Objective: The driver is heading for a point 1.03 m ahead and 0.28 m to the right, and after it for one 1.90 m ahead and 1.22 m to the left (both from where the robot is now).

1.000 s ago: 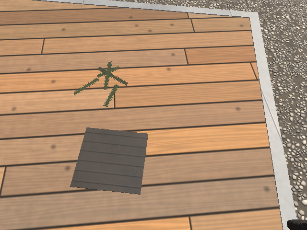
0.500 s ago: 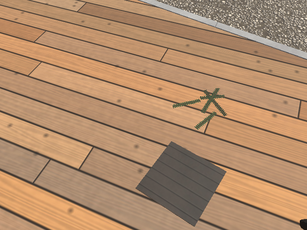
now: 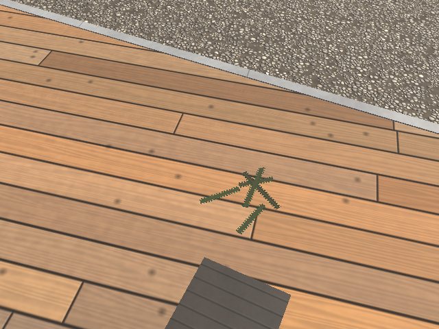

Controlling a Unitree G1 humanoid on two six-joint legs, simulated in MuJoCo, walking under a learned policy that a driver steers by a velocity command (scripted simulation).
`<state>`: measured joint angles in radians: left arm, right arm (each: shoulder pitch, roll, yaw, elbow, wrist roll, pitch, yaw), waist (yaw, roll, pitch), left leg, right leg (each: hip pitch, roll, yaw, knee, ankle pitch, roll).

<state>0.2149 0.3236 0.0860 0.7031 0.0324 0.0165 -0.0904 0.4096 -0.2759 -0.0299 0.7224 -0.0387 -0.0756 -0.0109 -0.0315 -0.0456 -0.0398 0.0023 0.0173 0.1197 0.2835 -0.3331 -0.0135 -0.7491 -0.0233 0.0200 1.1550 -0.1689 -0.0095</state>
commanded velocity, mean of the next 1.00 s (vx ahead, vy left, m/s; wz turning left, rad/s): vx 0.97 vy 0.00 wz -0.54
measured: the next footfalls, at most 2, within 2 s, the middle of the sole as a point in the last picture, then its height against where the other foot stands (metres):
right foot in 0.22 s outside the picture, level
left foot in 0.66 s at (264, 250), level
